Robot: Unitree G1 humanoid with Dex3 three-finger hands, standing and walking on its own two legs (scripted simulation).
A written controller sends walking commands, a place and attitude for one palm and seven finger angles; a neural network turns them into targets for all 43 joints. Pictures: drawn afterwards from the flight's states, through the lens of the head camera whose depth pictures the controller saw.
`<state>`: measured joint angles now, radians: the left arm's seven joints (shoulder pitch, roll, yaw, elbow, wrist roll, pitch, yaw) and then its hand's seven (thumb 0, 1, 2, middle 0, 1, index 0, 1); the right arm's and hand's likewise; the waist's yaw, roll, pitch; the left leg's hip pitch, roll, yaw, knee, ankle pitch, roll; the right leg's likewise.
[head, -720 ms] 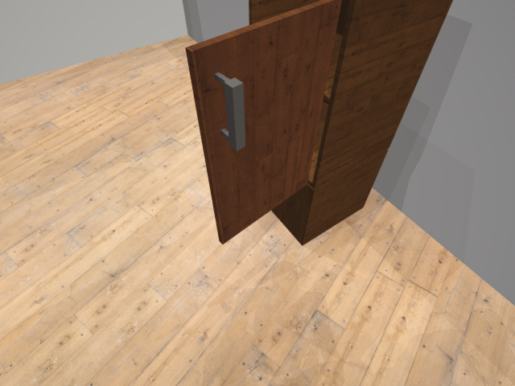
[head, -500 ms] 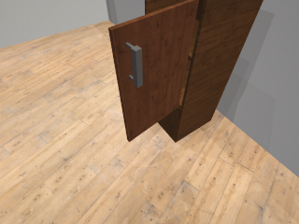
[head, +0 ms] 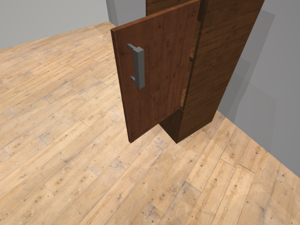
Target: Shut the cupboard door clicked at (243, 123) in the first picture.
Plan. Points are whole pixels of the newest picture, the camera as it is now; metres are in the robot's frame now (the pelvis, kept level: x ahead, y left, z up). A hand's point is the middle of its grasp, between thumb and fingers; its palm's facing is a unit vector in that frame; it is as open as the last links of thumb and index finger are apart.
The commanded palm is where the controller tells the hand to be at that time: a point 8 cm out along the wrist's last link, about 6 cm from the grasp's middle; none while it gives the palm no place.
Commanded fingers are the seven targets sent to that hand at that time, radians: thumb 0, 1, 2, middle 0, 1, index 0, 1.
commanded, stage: look at it before walking up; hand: left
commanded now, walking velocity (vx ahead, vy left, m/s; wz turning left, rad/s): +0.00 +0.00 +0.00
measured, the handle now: (135, 66) +0.56 +0.08 +0.12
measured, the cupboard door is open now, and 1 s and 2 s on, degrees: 97 97 97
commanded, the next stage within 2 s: walk to a spot facing it in 0.12 s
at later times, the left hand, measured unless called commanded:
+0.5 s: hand out of the picture +0.02 +0.19 -0.18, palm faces -0.03 -0.98 -0.21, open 7.4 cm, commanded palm none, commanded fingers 0.00 0.90 0.90 -0.20 -0.30 -0.20 -0.30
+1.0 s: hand out of the picture +0.09 +0.18 -0.17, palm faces -0.31 -0.91 -0.26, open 7.4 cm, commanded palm none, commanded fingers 0.00 0.90 0.90 -0.20 -0.30 -0.20 -0.30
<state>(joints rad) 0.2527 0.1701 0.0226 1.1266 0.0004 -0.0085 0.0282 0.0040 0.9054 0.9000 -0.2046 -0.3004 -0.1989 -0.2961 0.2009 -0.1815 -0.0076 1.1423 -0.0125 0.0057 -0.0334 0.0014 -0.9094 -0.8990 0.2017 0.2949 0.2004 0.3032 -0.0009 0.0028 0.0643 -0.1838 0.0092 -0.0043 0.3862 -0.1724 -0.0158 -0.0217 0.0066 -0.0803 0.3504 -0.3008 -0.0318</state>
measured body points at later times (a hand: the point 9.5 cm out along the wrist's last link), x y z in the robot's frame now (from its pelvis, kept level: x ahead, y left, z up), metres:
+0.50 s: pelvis -0.01 +0.01 -0.01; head +0.02 +0.00 +0.44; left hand +0.02 +0.25 -0.16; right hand +0.01 -0.24 -0.16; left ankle +0.02 +0.13 -0.74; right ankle -0.07 -0.09 -0.74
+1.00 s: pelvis -0.02 +0.00 +0.00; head +0.04 -0.03 +0.44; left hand +0.11 +0.22 -0.15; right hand +0.00 -0.28 -0.15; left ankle +0.01 +0.14 -0.70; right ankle -0.07 -0.09 -0.74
